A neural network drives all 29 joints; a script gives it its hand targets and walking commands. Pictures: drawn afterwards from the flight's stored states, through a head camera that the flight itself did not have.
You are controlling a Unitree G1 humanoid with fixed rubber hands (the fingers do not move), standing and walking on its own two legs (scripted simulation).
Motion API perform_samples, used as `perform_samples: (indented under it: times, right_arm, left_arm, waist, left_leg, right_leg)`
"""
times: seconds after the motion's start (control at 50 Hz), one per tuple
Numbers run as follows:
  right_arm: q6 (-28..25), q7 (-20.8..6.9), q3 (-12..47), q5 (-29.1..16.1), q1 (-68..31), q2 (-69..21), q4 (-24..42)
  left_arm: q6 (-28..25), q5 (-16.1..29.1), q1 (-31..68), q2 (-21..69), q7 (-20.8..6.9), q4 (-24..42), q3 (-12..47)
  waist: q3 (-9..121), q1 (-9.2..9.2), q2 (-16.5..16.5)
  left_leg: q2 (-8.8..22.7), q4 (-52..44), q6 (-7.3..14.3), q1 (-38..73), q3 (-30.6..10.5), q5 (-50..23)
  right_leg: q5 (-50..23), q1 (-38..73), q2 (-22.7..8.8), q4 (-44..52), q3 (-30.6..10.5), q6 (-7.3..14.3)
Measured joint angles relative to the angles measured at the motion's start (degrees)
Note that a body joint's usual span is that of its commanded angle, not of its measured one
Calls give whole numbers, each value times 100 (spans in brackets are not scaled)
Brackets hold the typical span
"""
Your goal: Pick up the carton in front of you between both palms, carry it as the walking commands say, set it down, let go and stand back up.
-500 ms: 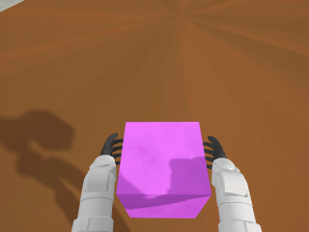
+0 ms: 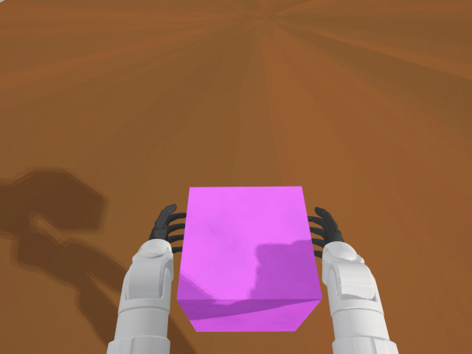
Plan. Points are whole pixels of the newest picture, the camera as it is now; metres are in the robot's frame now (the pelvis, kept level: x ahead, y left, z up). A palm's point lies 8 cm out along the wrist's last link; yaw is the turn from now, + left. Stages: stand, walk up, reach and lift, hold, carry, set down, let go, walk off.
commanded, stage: hold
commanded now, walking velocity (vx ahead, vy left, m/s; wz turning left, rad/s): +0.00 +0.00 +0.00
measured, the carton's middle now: (245, 263) +0.30 +0.01 -0.05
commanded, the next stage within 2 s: set down in 0.82 s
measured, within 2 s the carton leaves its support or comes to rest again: neither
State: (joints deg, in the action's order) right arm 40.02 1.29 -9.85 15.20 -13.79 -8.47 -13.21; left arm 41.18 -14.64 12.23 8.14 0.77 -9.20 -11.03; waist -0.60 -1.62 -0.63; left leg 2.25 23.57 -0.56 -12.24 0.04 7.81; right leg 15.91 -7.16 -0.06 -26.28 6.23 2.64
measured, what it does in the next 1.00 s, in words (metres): stands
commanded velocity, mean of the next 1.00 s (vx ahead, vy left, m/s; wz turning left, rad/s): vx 0.00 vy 0.00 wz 0.00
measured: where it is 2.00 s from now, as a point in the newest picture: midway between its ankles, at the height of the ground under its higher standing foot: outside the picture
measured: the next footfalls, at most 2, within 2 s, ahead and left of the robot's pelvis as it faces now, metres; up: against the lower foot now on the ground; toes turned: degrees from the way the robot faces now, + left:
none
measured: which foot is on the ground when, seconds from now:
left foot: down 0.00-1.00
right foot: down 0.00-1.00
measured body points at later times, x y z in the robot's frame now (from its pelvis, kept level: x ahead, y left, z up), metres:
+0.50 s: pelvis +0.00 +0.06 +0.00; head -0.05 +0.08 +0.45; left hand +0.32 +0.17 +0.04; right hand +0.27 -0.13 +0.04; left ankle +0.06 +0.16 -0.74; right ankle -0.01 -0.08 -0.74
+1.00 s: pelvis +0.01 +0.05 +0.00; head -0.02 +0.06 +0.45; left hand +0.34 +0.16 +0.04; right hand +0.30 -0.14 +0.04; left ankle +0.06 +0.16 -0.74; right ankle -0.01 -0.08 -0.74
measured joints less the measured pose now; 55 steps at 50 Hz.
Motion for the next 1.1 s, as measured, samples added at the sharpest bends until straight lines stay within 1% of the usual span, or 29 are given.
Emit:
perform_samples:
  times: [0.04,0.1,0.18,0.32,0.44,0.56,0.74,0.92,1.0,1.1]
  right_arm:
    - [-31,-31,-35,8,-9,0,-50]
    - [-25,-17,-123,4,5,5,-69]
    - [15,-18,-265,16,-68,-11,-165]
    - [49,-116,-437,125,-255,-56,-445]
    - [37,-170,-539,229,-382,-91,-611]
    - [14,-197,-618,297,-447,-110,-679]
    - [20,-197,-635,306,-436,-107,-660]
    - [32,-136,-592,269,-423,-103,-605]
    - [-107,-100,-831,404,-676,-181,-884]
    - [-544,-71,-1407,772,-1253,-403,-1454]
  left_arm:
    - [-31,3,-28,-5,-26,-21,3]
    - [-60,-51,99,20,-47,-217,-8]
    - [-73,-215,334,72,-58,-514,-100]
    - [-47,-417,555,130,-64,-804,-326]
    - [-5,-413,557,129,-87,-799,-385]
    - [9,-388,581,136,-109,-798,-420]
    - [3,-380,614,146,-107,-824,-425]
    - [-31,-384,627,148,-116,-815,-422]
    - [-181,-571,889,231,-165,-1081,-721]
    - [-634,-981,1460,293,-246,-1637,-1393]
  waist:
    - [-97,33,61]
    - [-154,148,45]
    - [-145,168,6]
    - [-74,154,-97]
    - [-49,112,-122]
    - [-33,104,-115]
    - [-4,103,-123]
    - [-22,90,-111]
    - [-72,33,-114]
    - [-195,-48,-138]
  left_leg:
    - [-38,-120,-60,220,-298,-45]
    - [-42,-157,-121,400,-280,36]
    - [-124,-171,-144,558,-314,64]
    - [-246,-135,-9,641,-205,99]
    - [-345,-110,109,640,-124,111]
    - [-420,-93,191,636,-82,133]
    - [-465,-144,227,676,-80,158]
    - [-426,-234,157,712,-154,161]
    - [-394,-134,109,595,-197,205]
    - [-351,245,39,100,-270,331]
  right_leg:
    - [-124,179,109,177,-181,-7]
    - [-207,326,149,278,-368,-40]
    - [-258,390,172,282,-640,-110]
    - [-298,414,110,268,-910,-245]
    - [-324,415,33,295,-1049,-340]
    - [-322,422,4,323,-1186,-360]
    - [-302,452,15,370,-1322,-377]
    - [-286,470,74,414,-1312,-378]
    - [-216,334,123,261,-1281,-330]
    - [-64,-164,206,-156,-1214,-267]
